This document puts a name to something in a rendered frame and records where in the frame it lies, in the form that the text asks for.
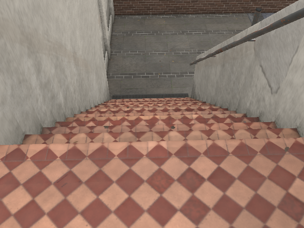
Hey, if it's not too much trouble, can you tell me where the stairs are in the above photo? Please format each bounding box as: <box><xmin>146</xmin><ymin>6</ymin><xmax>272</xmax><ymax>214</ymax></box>
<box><xmin>22</xmin><ymin>97</ymin><xmax>300</xmax><ymax>144</ymax></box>

